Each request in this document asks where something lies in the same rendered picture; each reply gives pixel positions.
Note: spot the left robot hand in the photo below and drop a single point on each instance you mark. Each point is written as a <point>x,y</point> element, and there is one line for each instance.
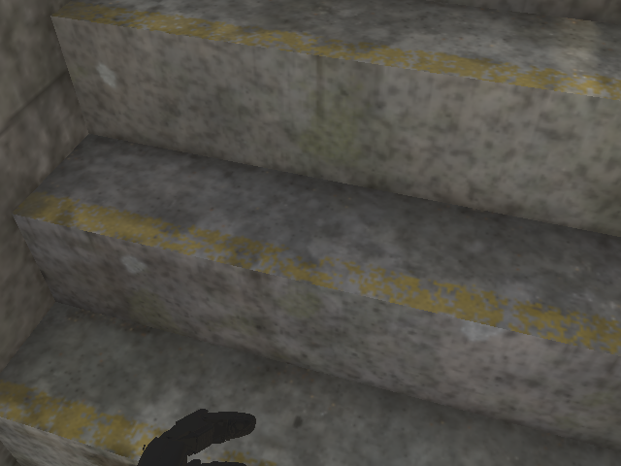
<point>194,433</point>

